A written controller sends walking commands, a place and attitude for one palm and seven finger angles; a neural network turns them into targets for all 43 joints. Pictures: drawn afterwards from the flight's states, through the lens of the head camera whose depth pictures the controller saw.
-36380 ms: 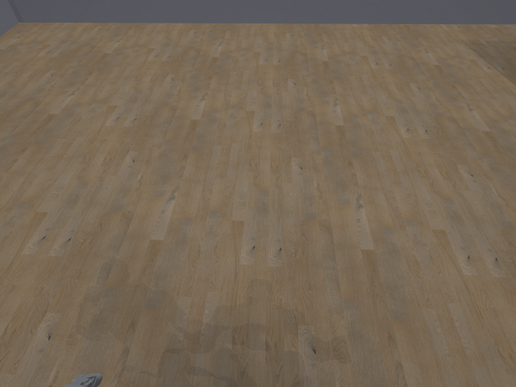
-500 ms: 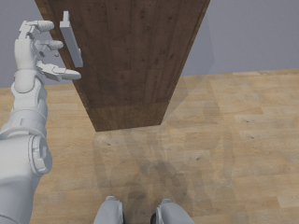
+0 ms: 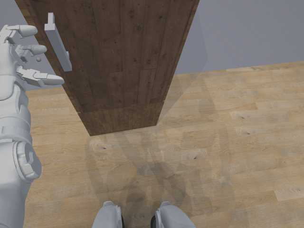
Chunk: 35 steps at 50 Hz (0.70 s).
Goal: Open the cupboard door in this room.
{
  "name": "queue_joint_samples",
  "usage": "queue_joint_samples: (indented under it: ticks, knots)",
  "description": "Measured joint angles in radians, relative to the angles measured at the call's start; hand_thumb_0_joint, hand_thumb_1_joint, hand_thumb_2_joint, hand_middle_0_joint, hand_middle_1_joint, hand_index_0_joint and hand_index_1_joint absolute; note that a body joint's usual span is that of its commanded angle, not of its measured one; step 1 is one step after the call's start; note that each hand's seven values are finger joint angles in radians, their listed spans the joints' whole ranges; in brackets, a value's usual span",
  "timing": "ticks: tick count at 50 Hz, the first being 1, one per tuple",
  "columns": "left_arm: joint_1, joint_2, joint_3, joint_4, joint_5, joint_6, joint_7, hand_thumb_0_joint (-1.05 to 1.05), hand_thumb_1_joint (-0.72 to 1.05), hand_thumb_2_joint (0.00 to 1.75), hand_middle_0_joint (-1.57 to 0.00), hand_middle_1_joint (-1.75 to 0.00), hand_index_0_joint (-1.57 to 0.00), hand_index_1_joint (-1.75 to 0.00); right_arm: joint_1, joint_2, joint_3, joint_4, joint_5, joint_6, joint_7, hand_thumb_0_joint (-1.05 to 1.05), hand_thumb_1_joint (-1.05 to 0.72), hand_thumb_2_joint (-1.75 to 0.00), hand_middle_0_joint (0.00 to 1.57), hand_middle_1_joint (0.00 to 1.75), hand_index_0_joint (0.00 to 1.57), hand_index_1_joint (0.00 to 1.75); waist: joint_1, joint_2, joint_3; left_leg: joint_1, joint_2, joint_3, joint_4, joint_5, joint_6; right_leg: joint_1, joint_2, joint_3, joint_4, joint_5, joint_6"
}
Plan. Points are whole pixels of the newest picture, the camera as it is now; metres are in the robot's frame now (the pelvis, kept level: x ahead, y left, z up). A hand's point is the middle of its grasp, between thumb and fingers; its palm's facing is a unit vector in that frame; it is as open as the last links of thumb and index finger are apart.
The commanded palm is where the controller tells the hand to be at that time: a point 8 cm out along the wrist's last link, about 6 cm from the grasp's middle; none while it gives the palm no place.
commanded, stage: move the hooked fingers beside the handle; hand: left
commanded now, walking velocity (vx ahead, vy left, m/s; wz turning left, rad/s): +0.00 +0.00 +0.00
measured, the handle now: (60, 44) +0.56 +0.19 +0.09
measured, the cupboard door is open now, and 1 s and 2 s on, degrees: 0 0 0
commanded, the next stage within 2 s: slide the fingers in behind the handle in 0.76 s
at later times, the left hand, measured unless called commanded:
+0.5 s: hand (37, 61) +0.51 +0.23 +0.08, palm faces +0.14 -0.99 -0.01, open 14.0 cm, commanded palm +0.49 +0.27 +0.08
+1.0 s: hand (42, 60) +0.51 +0.22 +0.08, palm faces +0.13 -0.99 -0.01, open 14.0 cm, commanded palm +0.49 +0.26 +0.08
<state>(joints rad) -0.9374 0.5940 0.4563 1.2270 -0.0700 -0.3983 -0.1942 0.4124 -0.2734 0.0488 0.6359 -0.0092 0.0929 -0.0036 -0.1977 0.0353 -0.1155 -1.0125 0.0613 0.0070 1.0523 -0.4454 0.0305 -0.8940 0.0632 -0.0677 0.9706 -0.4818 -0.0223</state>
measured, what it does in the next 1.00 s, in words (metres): stands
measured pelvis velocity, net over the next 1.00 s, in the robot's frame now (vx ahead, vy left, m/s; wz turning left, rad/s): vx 0.00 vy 0.00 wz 0.00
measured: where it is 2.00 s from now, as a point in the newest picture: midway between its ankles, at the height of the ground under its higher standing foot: outside the picture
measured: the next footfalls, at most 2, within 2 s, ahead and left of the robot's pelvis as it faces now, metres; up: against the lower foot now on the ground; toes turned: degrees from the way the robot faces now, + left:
none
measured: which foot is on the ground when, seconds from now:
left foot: down 0.00-1.00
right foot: down 0.00-1.00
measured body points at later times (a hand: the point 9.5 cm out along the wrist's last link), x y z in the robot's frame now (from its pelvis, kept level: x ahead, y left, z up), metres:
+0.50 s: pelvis +0.00 +0.01 +0.00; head +0.13 +0.03 +0.44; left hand +0.50 +0.28 +0.09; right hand +0.00 -0.26 -0.10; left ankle +0.02 +0.10 -0.67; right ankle -0.02 -0.11 -0.67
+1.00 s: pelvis +0.00 +0.00 +0.00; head +0.12 +0.03 +0.43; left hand +0.50 +0.27 +0.09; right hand -0.02 -0.27 -0.10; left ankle +0.02 +0.10 -0.67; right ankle -0.02 -0.11 -0.67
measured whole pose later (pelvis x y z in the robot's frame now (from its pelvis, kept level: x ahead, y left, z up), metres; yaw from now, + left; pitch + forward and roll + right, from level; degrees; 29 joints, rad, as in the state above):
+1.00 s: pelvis +0.00 +0.00 +0.00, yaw +0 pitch +22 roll -4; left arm -0.94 0.57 0.43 1.24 -0.08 -0.40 -0.18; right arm 0.41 -0.28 0.05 0.64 -0.01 0.09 -0.01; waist -0.19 0.04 -0.12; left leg -1.00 0.06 0.01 1.05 -0.44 0.03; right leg -0.89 0.06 -0.07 0.97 -0.48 -0.02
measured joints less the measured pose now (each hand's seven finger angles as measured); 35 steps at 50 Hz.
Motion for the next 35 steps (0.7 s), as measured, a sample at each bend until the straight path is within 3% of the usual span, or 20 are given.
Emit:
queue_joint_samples:
  ticks: [7, 20, 28, 35]
  knots:
    - [0.005, 0.008, -0.008, 0.008, -0.007, 0.013, -0.011, -0.01, -0.5, 0.3, -0.3, -1.2, -0.3, -1.2, 0.005, 0.002, 0.001, -0.001, 0.002, 0.006, -0.002, 0.01, -0.91, -0.9, 0.2, 0.3, 0.2, 0.3, 0.001, 0.0, 0.001, 0.012, -0.002, 0.003, -0.009, -0.001, 0.004, 0.013, -0.002, 0.003, -0.012, 0.002, 0.004]
    - [0.045, -0.049, -0.02, -0.029, -0.013, 0.003, 0.003, -0.01, -0.5, 0.3, -0.3, -1.2, -0.3, -1.2, -0.002, 0.003, -0.007, -0.004, 0.0, 0.017, 0.005, 0.01, -0.91, -0.9, 0.2, 0.3, 0.2, 0.3, 0.016, -0.001, -0.011, 0.04, -0.007, 0.01, -0.021, -0.003, 0.009, 0.04, -0.006, 0.01, -0.025, 0.002, 0.01]
    - [0.046, -0.049, -0.026, -0.036, -0.009, -0.02, 0.015, -0.01, -0.5, 0.3, -0.3, -1.2, -0.3, -1.2, -0.014, 0.005, -0.009, -0.005, -0.001, 0.011, 0.005, 0.01, -0.91, -0.9, 0.2, 0.3, 0.2, 0.3, 0.018, -0.001, -0.011, 0.04, -0.007, 0.008, -0.015, -0.001, 0.007, 0.039, -0.006, 0.009, -0.016, 0.001, 0.008]
    - [0.022, -0.034, -0.03, 0.0, -0.009, 0.001, 0.007, -0.01, -0.5, 0.3, -0.3, -1.2, -0.3, -1.2, -0.016, 0.002, -0.002, -0.007, 0.002, 0.008, 0.0, 0.01, -0.91, -0.9, 0.2, 0.3, 0.2, 0.3, 0.014, -0.001, -0.007, 0.032, -0.008, 0.003, -0.014, 0.005, 0.005, 0.032, -0.007, 0.004, -0.011, 0.004, 0.006]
